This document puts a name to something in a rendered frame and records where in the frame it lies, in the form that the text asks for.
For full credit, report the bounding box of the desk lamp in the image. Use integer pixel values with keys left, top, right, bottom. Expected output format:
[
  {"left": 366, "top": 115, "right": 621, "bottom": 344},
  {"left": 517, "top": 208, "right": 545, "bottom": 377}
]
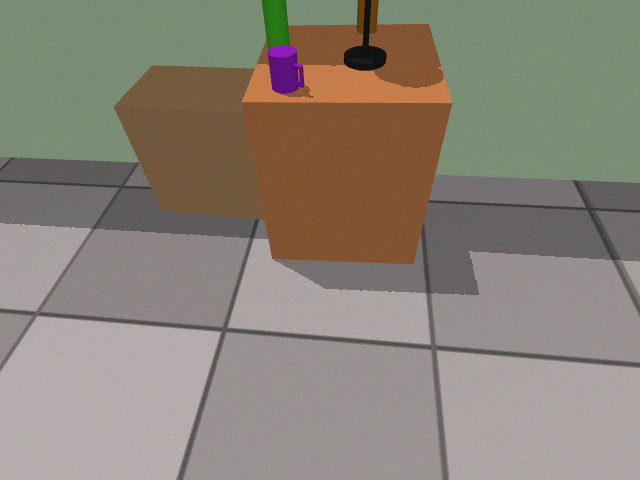
[{"left": 344, "top": 0, "right": 387, "bottom": 71}]

